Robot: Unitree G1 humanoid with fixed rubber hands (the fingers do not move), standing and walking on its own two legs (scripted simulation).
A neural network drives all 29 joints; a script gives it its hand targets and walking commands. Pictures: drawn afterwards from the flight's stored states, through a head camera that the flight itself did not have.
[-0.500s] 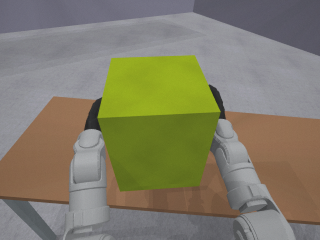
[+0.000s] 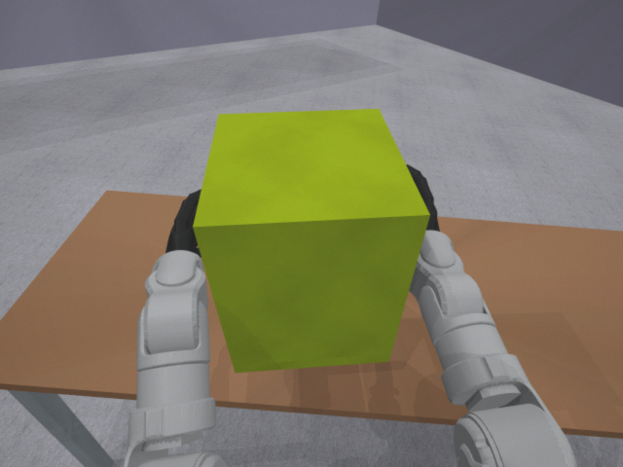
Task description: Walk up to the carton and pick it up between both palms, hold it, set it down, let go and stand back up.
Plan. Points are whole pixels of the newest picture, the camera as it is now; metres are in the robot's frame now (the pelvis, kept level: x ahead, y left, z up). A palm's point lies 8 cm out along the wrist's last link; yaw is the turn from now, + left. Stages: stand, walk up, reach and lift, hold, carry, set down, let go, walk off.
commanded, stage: hold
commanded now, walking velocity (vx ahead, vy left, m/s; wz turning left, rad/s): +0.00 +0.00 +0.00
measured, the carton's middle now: (306, 241) +0.37 +0.00 +0.15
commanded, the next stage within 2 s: none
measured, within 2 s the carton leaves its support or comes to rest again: neither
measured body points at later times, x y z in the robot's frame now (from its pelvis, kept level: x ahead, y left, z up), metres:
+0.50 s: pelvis +0.00 +0.00 +0.00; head -0.02 +0.03 +0.45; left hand +0.37 +0.14 +0.15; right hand +0.38 -0.15 +0.17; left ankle +0.02 +0.10 -0.75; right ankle +0.03 -0.11 -0.75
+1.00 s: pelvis +0.00 +0.00 +0.00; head -0.03 +0.03 +0.45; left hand +0.37 +0.14 +0.15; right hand +0.38 -0.15 +0.17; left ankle +0.02 +0.10 -0.75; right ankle +0.03 -0.11 -0.75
